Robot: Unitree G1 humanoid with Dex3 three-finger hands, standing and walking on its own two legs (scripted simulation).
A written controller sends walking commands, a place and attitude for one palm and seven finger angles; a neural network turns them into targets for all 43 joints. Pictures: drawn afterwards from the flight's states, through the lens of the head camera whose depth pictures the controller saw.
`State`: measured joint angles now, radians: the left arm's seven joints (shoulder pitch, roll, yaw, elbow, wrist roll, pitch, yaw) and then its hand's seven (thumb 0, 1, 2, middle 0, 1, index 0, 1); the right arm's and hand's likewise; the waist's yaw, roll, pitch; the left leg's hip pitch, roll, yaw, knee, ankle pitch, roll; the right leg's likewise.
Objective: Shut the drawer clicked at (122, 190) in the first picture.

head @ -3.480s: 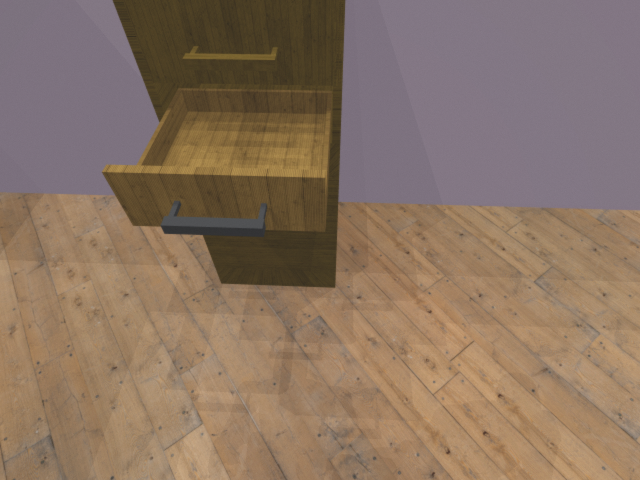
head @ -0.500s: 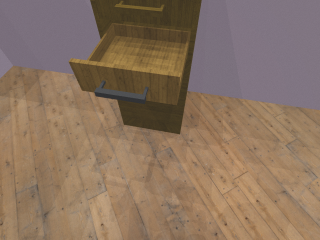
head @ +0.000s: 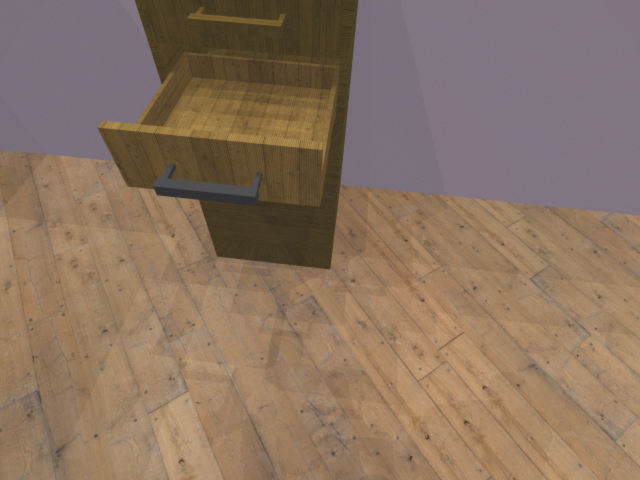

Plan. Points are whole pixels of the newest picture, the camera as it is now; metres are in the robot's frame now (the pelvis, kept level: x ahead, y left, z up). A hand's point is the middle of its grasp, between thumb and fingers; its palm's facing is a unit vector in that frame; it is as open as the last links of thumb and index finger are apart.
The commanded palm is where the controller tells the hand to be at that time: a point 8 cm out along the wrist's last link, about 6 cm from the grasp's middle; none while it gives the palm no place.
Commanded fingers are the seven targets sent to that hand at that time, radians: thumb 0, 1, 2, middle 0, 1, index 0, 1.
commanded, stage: take the last steps up to it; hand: left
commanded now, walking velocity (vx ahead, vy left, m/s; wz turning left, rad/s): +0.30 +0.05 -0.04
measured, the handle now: (210, 182) +0.58 +0.24 -0.02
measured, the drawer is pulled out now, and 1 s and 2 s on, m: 0.29 0.29 0.29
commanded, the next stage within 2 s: come to a stop and stand still in 0.60 s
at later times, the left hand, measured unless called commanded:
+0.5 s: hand (206, 455) +0.17 +0.18 -0.17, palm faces +0.05 -0.98 -0.22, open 7.4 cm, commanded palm none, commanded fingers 0.00 0.90 0.90 -0.20 -0.30 -0.20 -0.30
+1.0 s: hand (229, 387) +0.26 +0.16 -0.17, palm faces +0.06 -0.97 -0.25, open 7.4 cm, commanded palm none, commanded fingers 0.00 0.90 0.90 -0.20 -0.30 -0.20 -0.30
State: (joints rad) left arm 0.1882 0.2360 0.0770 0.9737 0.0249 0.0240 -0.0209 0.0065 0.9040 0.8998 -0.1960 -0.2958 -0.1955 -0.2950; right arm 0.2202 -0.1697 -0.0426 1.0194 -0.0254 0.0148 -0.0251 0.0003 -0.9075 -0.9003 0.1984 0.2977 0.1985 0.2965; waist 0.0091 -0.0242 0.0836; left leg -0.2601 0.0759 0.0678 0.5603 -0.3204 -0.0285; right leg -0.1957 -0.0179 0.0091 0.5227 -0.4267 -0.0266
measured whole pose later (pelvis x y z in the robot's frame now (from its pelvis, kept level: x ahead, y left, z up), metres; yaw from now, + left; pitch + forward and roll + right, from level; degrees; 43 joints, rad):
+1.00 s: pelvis +0.23 -0.03 +0.00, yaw +1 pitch -1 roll +2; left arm 0.19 0.17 0.06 1.02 0.02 0.01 0.02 0.01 0.91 0.90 -0.20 -0.30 -0.20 -0.30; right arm 0.10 -0.16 -0.06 1.03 0.00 0.04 -0.04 -0.01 -0.92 -0.90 0.20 0.30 0.20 0.30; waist 0.01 -0.01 0.14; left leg -0.31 0.03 0.05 0.69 -0.37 -0.03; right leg -0.20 -0.02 -0.08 0.60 -0.38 -0.05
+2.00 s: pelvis +0.18 +0.03 +0.01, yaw -2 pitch -2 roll +0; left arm 0.37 0.17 0.00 1.04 0.02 0.02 0.03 0.01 0.90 0.90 -0.20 -0.30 -0.20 -0.30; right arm 0.31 -0.18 -0.03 1.04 -0.01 0.02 -0.01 0.00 -0.91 -0.90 0.20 0.30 0.20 0.30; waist 0.00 0.00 0.03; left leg -0.26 -0.02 0.07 0.46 -0.18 0.05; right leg -0.23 -0.04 0.00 0.48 -0.22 0.03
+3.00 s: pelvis +0.22 +0.04 +0.00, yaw -4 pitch -1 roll +0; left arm 0.40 0.13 0.03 1.07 0.02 0.01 0.03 0.01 0.90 0.90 -0.20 -0.30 -0.20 -0.30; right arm 0.37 -0.15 -0.03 1.09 -0.02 0.00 -0.01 0.00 -0.91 -0.90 0.19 0.30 0.19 0.30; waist 0.00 -0.02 0.00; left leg -0.24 -0.02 0.09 0.56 -0.30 0.06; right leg -0.21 -0.05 0.02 0.55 -0.33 0.01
